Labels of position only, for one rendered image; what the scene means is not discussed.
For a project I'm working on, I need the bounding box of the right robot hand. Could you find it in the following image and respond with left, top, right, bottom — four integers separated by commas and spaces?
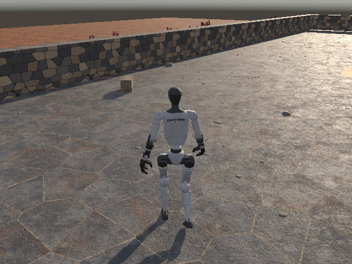
192, 147, 205, 156

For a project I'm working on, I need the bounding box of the right robot forearm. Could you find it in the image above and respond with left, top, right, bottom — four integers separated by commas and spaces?
196, 131, 205, 149

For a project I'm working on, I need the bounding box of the left robot upper arm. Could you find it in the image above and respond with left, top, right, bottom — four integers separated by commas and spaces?
150, 111, 164, 142

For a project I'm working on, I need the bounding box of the left robot forearm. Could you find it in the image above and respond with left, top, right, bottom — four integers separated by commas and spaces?
142, 134, 155, 161

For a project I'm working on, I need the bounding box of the robot head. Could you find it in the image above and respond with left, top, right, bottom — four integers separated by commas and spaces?
166, 87, 185, 113

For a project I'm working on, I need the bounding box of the robot right foot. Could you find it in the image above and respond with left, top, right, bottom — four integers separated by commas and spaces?
183, 219, 193, 228

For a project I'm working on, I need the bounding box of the left robot hand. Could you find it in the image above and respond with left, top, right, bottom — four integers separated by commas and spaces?
140, 159, 152, 174

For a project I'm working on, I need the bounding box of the right robot upper arm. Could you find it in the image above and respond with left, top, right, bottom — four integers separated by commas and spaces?
187, 110, 202, 140

